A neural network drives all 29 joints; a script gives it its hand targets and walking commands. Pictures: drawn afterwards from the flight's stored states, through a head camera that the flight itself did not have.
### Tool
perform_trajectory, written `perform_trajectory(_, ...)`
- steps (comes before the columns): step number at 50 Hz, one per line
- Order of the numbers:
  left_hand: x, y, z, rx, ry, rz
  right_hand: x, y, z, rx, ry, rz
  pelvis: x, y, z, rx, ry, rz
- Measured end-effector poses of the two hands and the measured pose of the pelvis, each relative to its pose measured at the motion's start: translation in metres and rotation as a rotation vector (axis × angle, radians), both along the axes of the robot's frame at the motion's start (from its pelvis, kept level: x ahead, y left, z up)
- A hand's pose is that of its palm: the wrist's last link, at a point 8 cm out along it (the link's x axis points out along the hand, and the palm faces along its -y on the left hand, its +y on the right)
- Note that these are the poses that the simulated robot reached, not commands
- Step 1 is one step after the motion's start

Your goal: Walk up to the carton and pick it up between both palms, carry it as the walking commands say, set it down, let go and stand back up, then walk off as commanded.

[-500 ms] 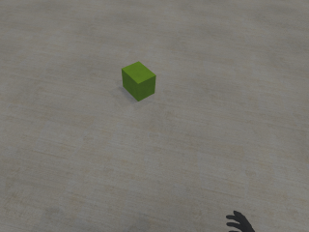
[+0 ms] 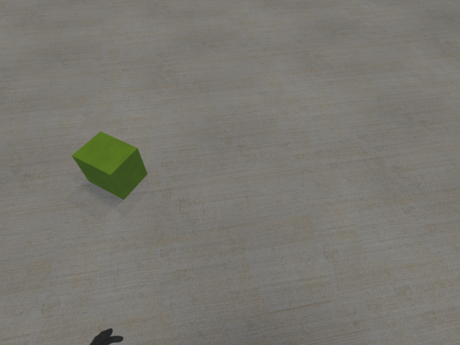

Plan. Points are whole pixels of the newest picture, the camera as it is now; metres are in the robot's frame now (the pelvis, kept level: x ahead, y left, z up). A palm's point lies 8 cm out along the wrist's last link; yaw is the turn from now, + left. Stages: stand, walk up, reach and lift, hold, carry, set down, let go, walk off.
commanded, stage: walk up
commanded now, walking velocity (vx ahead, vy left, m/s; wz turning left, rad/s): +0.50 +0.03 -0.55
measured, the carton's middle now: (112, 165) +1.02 +0.59 -0.65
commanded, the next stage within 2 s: none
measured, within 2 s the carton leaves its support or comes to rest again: neither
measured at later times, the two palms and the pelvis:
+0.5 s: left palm (89, 258) +0.32 +0.30 -0.12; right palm (323, 278) +0.26 -0.19 -0.11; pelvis +0.22 +0.06 +0.01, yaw -3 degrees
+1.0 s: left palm (57, 306) +0.22 +0.32 -0.09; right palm (310, 215) +0.40 -0.19 -0.09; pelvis +0.22 +0.04 +0.02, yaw +13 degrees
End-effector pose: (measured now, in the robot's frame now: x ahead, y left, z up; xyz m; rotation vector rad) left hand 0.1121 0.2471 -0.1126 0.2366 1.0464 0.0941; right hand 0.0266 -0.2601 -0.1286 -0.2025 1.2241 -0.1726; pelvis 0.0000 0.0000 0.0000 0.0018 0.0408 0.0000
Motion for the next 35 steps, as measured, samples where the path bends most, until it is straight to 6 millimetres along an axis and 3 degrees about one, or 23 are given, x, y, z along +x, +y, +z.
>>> perform_trajectory(4,-0.027,0.007,0.006,0.005,0.164,0.050,0.137,0.011,0.031,0.014,-0.243,0.076,0.045,0.006,0.015,0.009,-0.001,-0.051)
perform_trajectory(7,-0.036,0.014,0.010,0.003,0.257,0.088,0.218,0.023,0.049,0.023,-0.347,0.122,0.080,0.014,0.019,0.017,-0.006,-0.074)
perform_trajectory(11,-0.026,0.029,0.004,-0.005,0.346,0.128,0.298,0.048,0.054,0.030,-0.400,0.162,0.132,0.030,0.013,0.014,-0.012,-0.086)
perform_trajectory(14,0.003,0.048,-0.014,-0.008,0.376,0.163,0.330,0.063,0.039,-0.003,-0.377,0.168,0.173,0.046,-0.003,-0.019,-0.026,-0.073)
perform_trajectory(16,0.033,0.061,-0.026,0.000,0.362,0.180,0.328,0.069,0.024,-0.016,-0.302,0.152,0.191,0.053,-0.009,-0.022,-0.018,-0.059)
perform_trajectory(18,0.071,0.065,-0.029,0.003,0.329,0.145,0.308,0.073,0.018,-0.016,-0.205,0.115,0.199,0.056,-0.005,-0.009,-0.015,-0.064)
perform_trajectory(23,0.176,0.060,-0.018,-0.011,0.190,0.014,0.254,0.075,0.020,-0.017,-0.059,-0.002,0.217,0.062,0.009,-0.019,-0.021,-0.069)
perform_trajectory(27,0.241,0.050,-0.004,-0.001,0.051,-0.036,0.224,0.070,0.017,-0.016,0.017,-0.044,0.221,0.061,0.011,-0.017,-0.027,-0.037)
perform_trajectory(31,0.271,0.041,0.012,0.016,-0.054,-0.035,0.218,0.058,0.010,-0.010,0.043,-0.041,0.222,0.055,0.008,-0.007,-0.032,0.000)
perform_trajectory(33,0.270,0.039,0.018,0.030,-0.078,-0.017,0.225,0.049,0.005,-0.006,0.031,-0.030,0.223,0.049,0.006,0.000,-0.032,0.017)
perform_trajectory(35,0.256,0.040,0.021,0.054,-0.075,0.015,0.240,0.040,0.002,0.001,0.003,-0.009,0.223,0.042,0.004,0.010,-0.036,0.030)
